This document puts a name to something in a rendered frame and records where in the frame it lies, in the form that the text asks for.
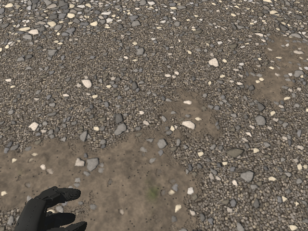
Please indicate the robot left hand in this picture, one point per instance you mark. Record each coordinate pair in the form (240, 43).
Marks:
(34, 216)

